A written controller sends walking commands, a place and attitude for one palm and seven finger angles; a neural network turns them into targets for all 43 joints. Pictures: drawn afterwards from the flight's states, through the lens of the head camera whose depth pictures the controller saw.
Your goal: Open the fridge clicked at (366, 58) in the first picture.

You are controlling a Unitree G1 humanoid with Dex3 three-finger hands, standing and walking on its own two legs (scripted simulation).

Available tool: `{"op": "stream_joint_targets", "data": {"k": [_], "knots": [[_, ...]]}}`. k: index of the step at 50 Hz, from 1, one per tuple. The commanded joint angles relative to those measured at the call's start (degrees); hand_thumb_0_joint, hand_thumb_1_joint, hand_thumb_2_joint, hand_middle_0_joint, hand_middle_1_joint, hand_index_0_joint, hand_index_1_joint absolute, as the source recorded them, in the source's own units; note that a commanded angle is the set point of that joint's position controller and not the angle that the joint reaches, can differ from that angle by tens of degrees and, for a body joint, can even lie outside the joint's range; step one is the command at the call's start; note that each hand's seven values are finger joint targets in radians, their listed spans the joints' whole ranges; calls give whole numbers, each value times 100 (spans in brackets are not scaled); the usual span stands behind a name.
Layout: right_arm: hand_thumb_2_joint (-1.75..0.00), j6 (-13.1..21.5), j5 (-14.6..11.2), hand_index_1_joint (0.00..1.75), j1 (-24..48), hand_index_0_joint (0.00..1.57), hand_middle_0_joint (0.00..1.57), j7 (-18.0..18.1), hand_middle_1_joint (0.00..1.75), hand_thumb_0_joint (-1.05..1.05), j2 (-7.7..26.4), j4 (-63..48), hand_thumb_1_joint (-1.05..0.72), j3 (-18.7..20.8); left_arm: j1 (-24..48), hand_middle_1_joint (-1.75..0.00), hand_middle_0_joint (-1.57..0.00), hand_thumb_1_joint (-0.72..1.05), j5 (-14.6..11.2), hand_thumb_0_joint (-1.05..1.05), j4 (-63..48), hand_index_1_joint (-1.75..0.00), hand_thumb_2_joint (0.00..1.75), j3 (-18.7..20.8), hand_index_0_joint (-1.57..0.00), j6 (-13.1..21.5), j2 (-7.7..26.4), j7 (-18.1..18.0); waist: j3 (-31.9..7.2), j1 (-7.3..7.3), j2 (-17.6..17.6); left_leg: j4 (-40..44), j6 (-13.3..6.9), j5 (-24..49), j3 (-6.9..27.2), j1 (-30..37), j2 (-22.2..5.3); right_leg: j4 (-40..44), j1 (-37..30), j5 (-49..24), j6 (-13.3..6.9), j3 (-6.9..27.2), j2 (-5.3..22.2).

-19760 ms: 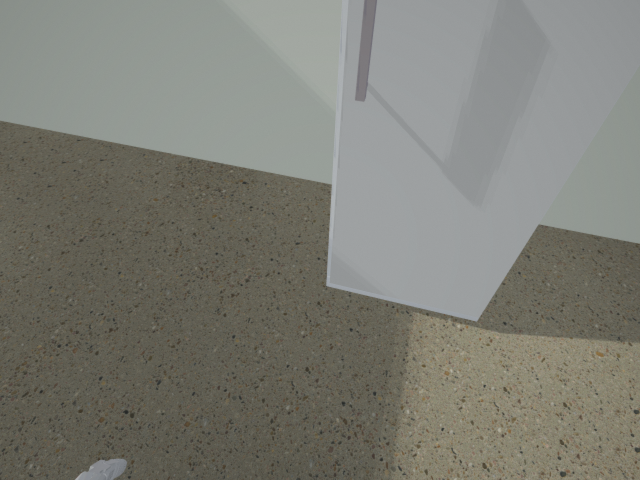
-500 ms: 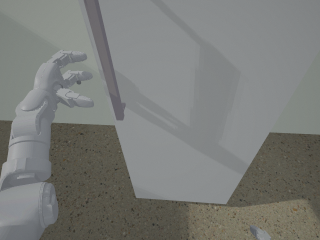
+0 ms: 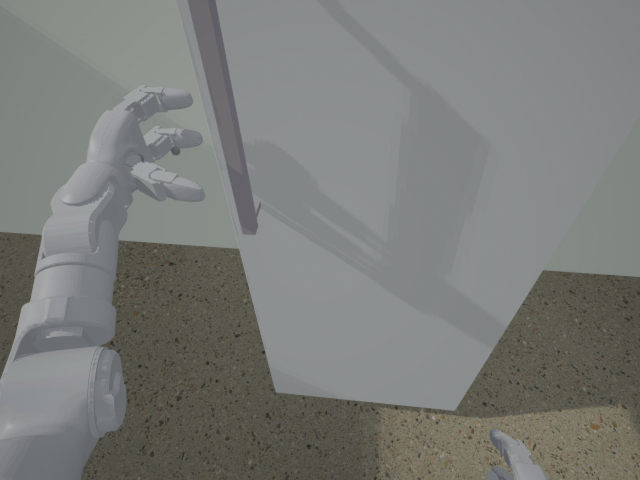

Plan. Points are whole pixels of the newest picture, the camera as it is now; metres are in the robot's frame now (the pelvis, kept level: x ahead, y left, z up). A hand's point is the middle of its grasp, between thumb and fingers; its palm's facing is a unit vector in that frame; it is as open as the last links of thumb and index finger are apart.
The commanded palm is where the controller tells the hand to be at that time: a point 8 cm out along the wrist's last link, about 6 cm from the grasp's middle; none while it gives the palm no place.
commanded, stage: feel for the door with the fingertips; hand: left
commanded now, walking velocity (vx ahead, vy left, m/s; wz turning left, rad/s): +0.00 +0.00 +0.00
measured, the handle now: (229, 99) +0.47 +0.13 +0.27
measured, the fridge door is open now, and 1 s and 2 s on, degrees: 0 0 0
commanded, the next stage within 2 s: slide the fingers in behind the handle in 1.02 s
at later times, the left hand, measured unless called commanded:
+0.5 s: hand (205, 156) +0.42 +0.15 +0.22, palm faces -0.06 -1.00 -0.01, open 14.0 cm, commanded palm +0.39 +0.21 +0.22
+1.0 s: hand (202, 150) +0.43 +0.16 +0.22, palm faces -0.04 -1.00 -0.01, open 14.0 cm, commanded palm +0.41 +0.21 +0.22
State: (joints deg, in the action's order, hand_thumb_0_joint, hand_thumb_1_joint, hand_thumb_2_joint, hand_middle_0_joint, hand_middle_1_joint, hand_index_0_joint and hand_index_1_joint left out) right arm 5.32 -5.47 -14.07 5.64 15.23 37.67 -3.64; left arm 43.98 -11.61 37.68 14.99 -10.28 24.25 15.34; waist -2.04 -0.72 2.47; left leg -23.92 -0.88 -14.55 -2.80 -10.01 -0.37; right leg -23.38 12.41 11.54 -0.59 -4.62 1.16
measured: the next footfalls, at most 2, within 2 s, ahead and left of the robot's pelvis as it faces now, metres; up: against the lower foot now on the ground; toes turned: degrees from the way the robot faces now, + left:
none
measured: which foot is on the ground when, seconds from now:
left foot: down 0.00-1.00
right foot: down 0.00-1.00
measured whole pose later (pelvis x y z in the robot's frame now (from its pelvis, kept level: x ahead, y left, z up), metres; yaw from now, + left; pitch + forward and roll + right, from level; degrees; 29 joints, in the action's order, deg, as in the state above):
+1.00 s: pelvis +0.00 +0.00 +0.00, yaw +0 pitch +0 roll +0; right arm 3.2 -5.4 -14.9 5.4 15.5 39.2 -2.8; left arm 45.3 -11.4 37.9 13.1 -11.9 20.8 11.5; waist -2.3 -1.1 2.3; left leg -23.6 -0.8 -14.3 -2.9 -9.6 -0.6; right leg -22.9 12.0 11.2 -0.7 -4.4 0.8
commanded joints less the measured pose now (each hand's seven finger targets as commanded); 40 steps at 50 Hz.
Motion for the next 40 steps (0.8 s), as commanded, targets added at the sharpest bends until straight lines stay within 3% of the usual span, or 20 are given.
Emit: {"op": "stream_joint_targets", "data": {"k": [1,2,4,7,8,11,12,14,17,21,22,27,31,32,35,40], "knots": [[-90,249,7,30,338,20,20,27,30,0,746,-752,-90,296,2472,-120,-30,-50,-157,0,-1046,-120,30,483,-30,305,1396,36,-1513,16,-150,221,-92,1407,317,396,-63,131,-549,-1462,-137,258,18],[-90,215,18,30,313,20,20,16,30,0,778,-781,-90,310,2218,-120,-30,-50,-134,0,-1052,-120,30,662,-30,299,1615,7,-1581,100,-344,239,-113,1460,296,343,-62,148,-717,-1499,-130,264,31],[-90,199,3,30,341,20,20,12,30,0,768,-830,-90,312,2229,-120,-30,-50,-109,0,-1195,-120,30,666,-30,292,1645,29,-1583,83,-330,246,-128,1472,256,291,-59,132,-776,-1594,-112,282,33],[-90,220,-8,30,359,20,20,26,30,0,737,-847,-90,327,2637,-120,-30,-50,-129,0,-1555,-120,30,270,-30,374,1266,46,-1552,-50,-173,221,-148,1473,256,488,-87,165,-616,-1503,-115,276,22],[-90,254,7,30,346,20,20,24,30,0,748,-860,-90,335,2715,-120,-30,-50,-155,0,-1774,-120,30,450,-30,414,1434,33,-1746,-26,-142,217,-148,1516,279,571,-71,165,-698,-1553,-118,287,-2],[-90,319,18,30,342,20,20,29,30,0,705,-803,-90,315,2802,-120,-30,-50,-211,0,-1900,-120,30,290,-30,420,1149,26,-1744,-76,65,189,-118,1551,285,678,-61,151,-583,-1553,-127,262,-18],[-90,304,14,30,343,20,20,25,30,0,723,-790,-90,336,2652,-120,-30,-50,-167,0,-1909,-120,30,344,-30,405,1251,-1,-1763,-25,43,181,-118,1638,281,702,-85,154,-637,-1558,-138,265,-11],[-90,333,11,30,392,20,20,4,30,0,672,-783,-90,319,2634,-120,-30,-50,-191,0,-1994,-120,30,144,-30,326,898,-55,-1712,-35,192,184,-101,1669,265,738,-67,130,-554,-1608,-136,245,-26],[-90,282,30,30,390,20,20,-22,30,0,711,-739,-90,326,2304,-120,-30,-50,-175,0,-1813,-120,30,255,-30,171,950,-193,-1591,46,-159,224,-87,1654,287,558,-74,136,-627,-1562,-137,208,-19],[-90,248,38,30,540,20,20,-68,30,0,630,-832,-90,320,2279,-120,-30,-50,-144,0,-2218,-120,30,204,-30,69,735,-374,-1740,85,-153,199,-90,1790,248,611,-69,61,-704,-1751,-128,228,-18],[-90,210,40,30,561,20,20,-72,30,0,640,-835,-90,325,2156,-120,-30,-50,-140,0,-2217,-120,30,179,-30,54,716,-404,-1678,105,-335,205,-99,1832,241,597,-89,83,-745,-1773,-118,219,-14],[-90,83,49,30,660,20,20,-63,30,0,616,-882,-90,312,2214,-120,-30,-50,-28,0,-2382,-120,30,345,-30,-51,938,-579,-1653,123,-248,216,-109,1808,193,579,-69,94,-812,-1826,-101,269,-3],[-90,21,31,30,642,20,20,-5,30,0,596,-812,-90,273,2660,-120,-30,-50,-30,0,-2045,-120,30,78,-30,-136,712,-580,-1407,-52,-268,223,-118,1399,215,520,-56,177,-525,-1464,-87,276,-20],[-90,3,39,30,627,20,20,14,30,0,612,-823,-90,288,2596,-120,-30,-50,-38,0,-1909,-120,30,139,-30,-124,788,-573,-1442,-18,-361,238,-130,1375,223,528,-56,205,-588,-1416,-84,281,-14],[-90,31,53,30,587,20,20,38,30,0,591,-794,-90,275,2870,-120,-30,-50,-33,0,-1856,-120,30,147,-30,-5,847,-521,-1656,-65,-204,187,-136,1498,213,603,-34,171,-652,-1595,-102,304,-6],[-90,42,31,30,511,20,20,25,30,0,621,-749,-90,285,2854,-120,-30,-50,-77,0,-1526,-120,30,62,-30,174,792,-365,-1616,-78,-221,196,-119,1544,241,557,-39,159,-668,-1671,-122,281,-5]]}}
